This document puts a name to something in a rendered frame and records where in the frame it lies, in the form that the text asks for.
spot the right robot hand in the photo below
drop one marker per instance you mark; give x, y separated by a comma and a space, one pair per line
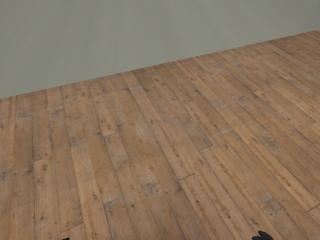
263, 236

